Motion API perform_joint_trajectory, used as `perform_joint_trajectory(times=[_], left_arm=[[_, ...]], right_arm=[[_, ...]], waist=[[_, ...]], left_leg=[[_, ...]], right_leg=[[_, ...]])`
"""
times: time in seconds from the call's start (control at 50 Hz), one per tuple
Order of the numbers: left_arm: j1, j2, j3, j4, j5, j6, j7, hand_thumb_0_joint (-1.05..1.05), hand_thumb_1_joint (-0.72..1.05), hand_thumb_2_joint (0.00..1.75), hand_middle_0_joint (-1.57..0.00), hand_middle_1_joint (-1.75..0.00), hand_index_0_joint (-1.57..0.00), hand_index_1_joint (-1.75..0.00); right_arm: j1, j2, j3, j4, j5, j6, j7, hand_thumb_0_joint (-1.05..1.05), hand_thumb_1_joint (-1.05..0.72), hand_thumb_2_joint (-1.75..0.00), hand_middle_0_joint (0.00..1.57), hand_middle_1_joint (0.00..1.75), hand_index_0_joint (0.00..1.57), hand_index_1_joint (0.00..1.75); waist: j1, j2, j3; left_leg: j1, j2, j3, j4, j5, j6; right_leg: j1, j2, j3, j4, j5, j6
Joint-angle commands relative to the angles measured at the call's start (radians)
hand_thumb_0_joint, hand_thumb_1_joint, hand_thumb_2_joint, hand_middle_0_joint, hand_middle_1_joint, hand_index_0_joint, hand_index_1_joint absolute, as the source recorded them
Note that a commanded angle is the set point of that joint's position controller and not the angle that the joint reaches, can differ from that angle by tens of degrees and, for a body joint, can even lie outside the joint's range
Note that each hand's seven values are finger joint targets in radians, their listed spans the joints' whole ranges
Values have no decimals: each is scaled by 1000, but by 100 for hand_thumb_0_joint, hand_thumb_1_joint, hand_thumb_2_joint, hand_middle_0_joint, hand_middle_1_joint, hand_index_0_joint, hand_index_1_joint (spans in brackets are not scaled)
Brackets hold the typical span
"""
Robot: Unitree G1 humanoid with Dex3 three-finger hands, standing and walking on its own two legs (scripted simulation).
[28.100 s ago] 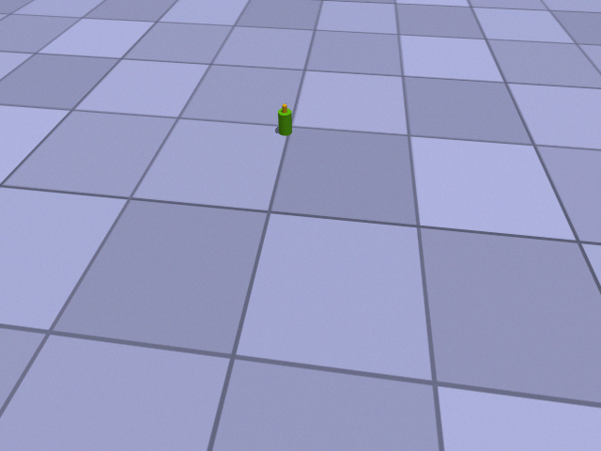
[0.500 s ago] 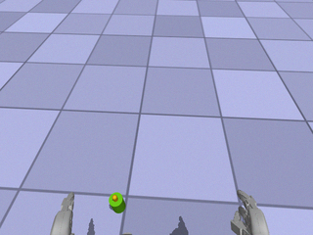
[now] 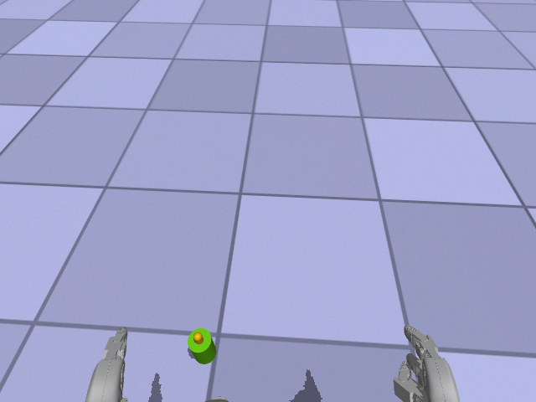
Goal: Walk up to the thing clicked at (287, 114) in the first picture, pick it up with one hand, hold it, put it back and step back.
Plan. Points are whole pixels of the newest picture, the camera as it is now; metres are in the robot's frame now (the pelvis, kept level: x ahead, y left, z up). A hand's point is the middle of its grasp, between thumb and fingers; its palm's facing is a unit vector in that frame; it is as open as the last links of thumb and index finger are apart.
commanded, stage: stand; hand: left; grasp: from the side
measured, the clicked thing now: (201, 344) +0.40 +0.22 -0.63
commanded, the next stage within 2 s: none
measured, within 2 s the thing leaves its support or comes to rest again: neither
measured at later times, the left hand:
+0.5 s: hand out of the picture +0.15 +0.20 -0.09, palm faces -0.03 -0.94 -0.34, open 9.4 cm
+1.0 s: hand out of the picture +0.03 +0.25 -0.11, palm faces -0.01 -0.94 -0.35, open 7.4 cm
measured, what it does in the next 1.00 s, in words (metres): rises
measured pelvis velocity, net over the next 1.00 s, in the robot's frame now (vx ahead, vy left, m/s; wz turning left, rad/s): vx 0.00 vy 0.01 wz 0.01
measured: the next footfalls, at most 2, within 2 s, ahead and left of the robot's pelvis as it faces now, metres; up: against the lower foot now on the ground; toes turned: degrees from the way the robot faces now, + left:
none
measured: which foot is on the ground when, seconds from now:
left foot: down 0.00-1.00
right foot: down 0.00-1.00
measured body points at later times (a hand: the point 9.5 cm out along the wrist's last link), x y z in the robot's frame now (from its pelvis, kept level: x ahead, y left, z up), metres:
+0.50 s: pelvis +0.00 +0.00 +0.01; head +0.01 +0.00 +0.46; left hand +0.15 +0.25 -0.07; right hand +0.14 -0.26 -0.10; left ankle +0.02 +0.13 -0.69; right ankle +0.00 -0.13 -0.69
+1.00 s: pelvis +0.00 +0.01 +0.05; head +0.00 +0.00 +0.50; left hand +0.04 +0.30 -0.08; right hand +0.07 -0.27 -0.09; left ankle +0.02 +0.13 -0.69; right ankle +0.00 -0.13 -0.69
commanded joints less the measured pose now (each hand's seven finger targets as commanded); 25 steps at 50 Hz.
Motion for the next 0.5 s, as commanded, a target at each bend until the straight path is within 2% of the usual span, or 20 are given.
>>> perform_joint_trajectory(times=[0.0,0.02,0.04,0.08,0.1,0.14,0.16,0.2,0.24,0.26,0.28,0.32,0.34,0.36,0.38,0.4,0.44,0.48], left_arm=[[-10,90,48,-162,11,-52,6,0,-56,5,-5,-6,-5,-5],[-43,103,56,-220,9,-57,8,0,-55,6,-5,-6,-5,-6],[-41,101,56,-204,10,-58,9,0,-54,6,-5,-6,-5,-6],[-26,83,47,-167,9,-55,7,0,-38,22,-20,-22,-20,-22],[-39,100,59,-197,9,-56,8,0,-30,30,-20,-30,-20,-30],[-42,112,66,-212,12,-62,11,0,-14,46,-20,-30,-20,-30],[-36,99,53,-188,11,-59,9,0,-6,54,-20,-30,-20,-30],[-16,81,42,-171,8,-56,7,0,10,70,-20,-30,-20,-30],[-45,106,62,-219,10,-63,11,0,26,86,-20,-30,-20,-30],[-67,131,77,-231,10,-63,12,0,34,90,-20,-30,-20,-30],[-15,88,44,-150,12,-54,7,0,42,90,-20,-30,-20,-30],[-37,96,56,-198,9,-60,8,0,58,90,-20,-30,-20,-30],[-194,239,99,153,105,-170,-39,0,66,90,-20,-30,-20,-30],[-160,248,108,260,114,-214,-65,0,74,90,-20,-30,-20,-30],[-160,268,99,295,109,-243,-81,0,82,90,-20,-30,-20,-30],[-165,272,92,337,92,-264,-90,0,90,90,-20,-30,-20,-30],[-221,265,85,415,72,-281,-104,0,90,90,-20,-30,-20,-30],[-234,272,80,491,60,-289,-107,0,90,90,-20,-30,-20,-30]], right_arm=[[-67,-118,-50,-160,-6,-60,-16,0,-90,-90,20,30,20,30],[-65,-119,-52,-159,-6,-61,-15,0,-90,-90,20,30,20,30],[-66,-120,-53,-154,-5,-62,-17,0,-90,-90,20,30,20,30],[-72,-119,-50,-158,-6,-62,-14,0,-90,-90,20,30,20,30],[-72,-121,-52,-159,-5,-64,-14,0,-90,-90,20,30,20,30],[-65,-120,-54,-159,-6,-62,-17,0,-90,-90,20,30,20,30],[-66,-121,-52,-152,-6,-64,-15,0,-90,-90,20,30,20,30],[-66,-118,-49,-156,-6,-65,-15,0,-90,-90,20,30,20,30],[-63,-120,-54,-157,-6,-65,-18,0,-90,-90,20,30,20,30],[-65,-123,-55,-155,-5,-64,-18,0,-90,-90,20,30,20,30],[-67,-118,-50,-149,-7,-66,-17,0,-90,-90,20,30,20,30],[-70,-119,-53,-157,-7,-66,-17,0,-90,-90,20,30,20,30],[-124,-276,-97,58,-114,8,43,0,-90,-90,20,30,20,30],[-109,-268,-106,100,-127,37,82,0,-90,-90,20,30,20,30],[-114,-269,-113,101,-112,54,101,0,-90,-90,20,30,20,30],[-111,-259,-109,114,-94,57,116,0,-90,-90,20,30,20,30],[-98,-243,-103,152,-66,60,147,0,-90,-90,20,30,20,30],[-113,-250,-112,181,-57,66,159,0,-90,-90,20,30,20,30]], waist=[[-2,-12,-85],[0,-1,-97],[-1,1,-86],[-2,0,-78],[7,15,-77],[6,9,-102],[0,2,-70],[-1,1,-73],[5,-7,-114],[5,14,-99],[-6,-21,-61],[-1,0,-100],[28,-89,55],[35,-123,-17],[20,-112,-27],[20,-83,-45],[19,-83,-31],[27,-84,-9]], left_leg=[[90,-43,22,-150,149,22],[102,-41,21,-153,156,20],[100,-40,22,-156,153,19],[88,-40,16,-163,130,19],[90,-39,16,-168,116,17],[100,-40,18,-162,136,17],[95,-38,16,-165,131,17],[92,-40,19,-157,140,19],[102,-41,21,-148,164,20],[99,-43,25,-147,154,19],[85,-43,26,-148,135,22],[92,-44,23,-148,137,22],[120,-3,-41,-191,259,55],[168,-6,-7,-161,275,80],[174,-17,-18,-156,277,87],[213,-16,-21,-169,283,92],[237,-23,-17,-211,240,84],[271,-19,-27,-244,226,81]], right_leg=[[13,35,-22,-161,152,-15],[18,35,-22,-157,157,-16],[8,36,-22,-156,153,-18],[9,38,-27,-155,129,-18],[1,39,-28,-155,114,-20],[14,37,-24,-156,131,-19],[1,39,-27,-154,127,-18],[2,37,-23,-157,139,-18],[24,35,-20,-155,164,-16],[12,33,-18,-160,156,-15],[-4,35,-21,-166,140,-11],[14,34,-17,-161,142,-15],[129,-47,66,-187,198,-76],[157,-72,104,-197,263,-94],[166,-75,131,-216,292,-107],[189,-85,142,-216,313,-108],[189,-94,146,-242,272,-97],[180,-93,131,-277,244,-87]])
